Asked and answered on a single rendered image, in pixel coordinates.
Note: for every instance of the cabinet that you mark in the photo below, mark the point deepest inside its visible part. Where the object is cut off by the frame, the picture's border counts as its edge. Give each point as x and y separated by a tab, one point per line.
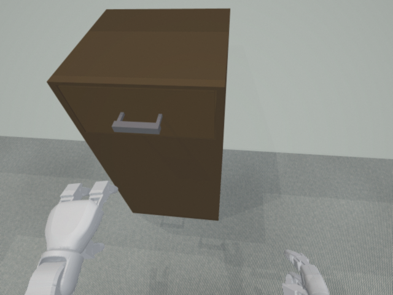
163	49

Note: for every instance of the left robot forearm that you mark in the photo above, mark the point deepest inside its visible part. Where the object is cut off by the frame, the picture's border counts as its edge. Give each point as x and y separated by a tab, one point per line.
57	273

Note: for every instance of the right robot hand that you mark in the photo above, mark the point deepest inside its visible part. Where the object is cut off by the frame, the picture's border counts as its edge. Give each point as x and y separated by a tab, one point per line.
310	281

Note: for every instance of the left robot hand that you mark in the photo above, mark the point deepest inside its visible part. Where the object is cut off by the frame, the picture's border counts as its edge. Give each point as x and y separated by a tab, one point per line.
73	222

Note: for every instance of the drawer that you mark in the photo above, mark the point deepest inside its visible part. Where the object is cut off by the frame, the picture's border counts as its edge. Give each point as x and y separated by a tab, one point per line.
186	113

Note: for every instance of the handle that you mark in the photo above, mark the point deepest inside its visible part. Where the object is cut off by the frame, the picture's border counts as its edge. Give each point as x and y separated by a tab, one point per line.
137	127

